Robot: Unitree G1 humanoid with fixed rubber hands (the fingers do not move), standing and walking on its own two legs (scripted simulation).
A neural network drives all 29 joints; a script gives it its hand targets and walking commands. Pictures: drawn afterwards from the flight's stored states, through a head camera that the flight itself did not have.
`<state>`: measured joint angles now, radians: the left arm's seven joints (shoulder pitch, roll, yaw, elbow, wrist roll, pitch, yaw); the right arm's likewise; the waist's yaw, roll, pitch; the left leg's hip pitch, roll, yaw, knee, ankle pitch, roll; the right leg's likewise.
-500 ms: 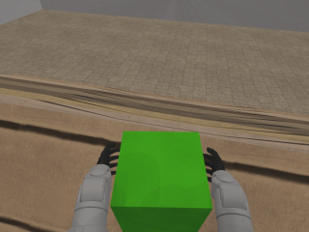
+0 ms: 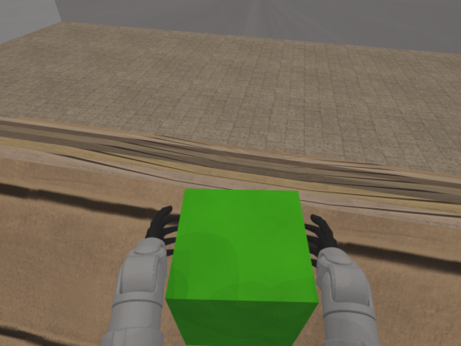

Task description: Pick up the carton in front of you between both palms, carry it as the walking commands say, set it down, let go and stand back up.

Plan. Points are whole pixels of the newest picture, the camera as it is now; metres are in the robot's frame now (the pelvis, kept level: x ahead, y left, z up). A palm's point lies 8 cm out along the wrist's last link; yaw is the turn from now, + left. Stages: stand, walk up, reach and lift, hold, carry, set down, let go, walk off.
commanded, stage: hold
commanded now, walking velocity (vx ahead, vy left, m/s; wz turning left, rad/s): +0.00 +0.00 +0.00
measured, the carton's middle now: (239, 271) +0.29 +0.00 -0.02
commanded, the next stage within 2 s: carry in 0.74 s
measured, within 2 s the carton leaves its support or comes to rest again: neither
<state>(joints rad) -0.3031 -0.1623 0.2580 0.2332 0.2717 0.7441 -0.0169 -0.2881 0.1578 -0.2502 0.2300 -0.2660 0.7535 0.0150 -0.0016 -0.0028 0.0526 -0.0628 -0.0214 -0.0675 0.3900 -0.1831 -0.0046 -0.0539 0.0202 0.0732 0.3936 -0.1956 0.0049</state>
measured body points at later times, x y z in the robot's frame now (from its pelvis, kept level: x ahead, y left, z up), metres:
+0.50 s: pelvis +0.01 +0.00 +0.00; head -0.02 +0.00 +0.45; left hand +0.31 +0.15 +0.04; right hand +0.31 -0.16 +0.04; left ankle +0.03 +0.12 -0.74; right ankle +0.02 -0.12 -0.74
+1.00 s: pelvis +0.04 +0.00 -0.01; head +0.00 +0.00 +0.44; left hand +0.34 +0.15 +0.07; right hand +0.33 -0.15 +0.07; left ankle +0.03 +0.12 -0.74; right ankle +0.02 -0.13 -0.74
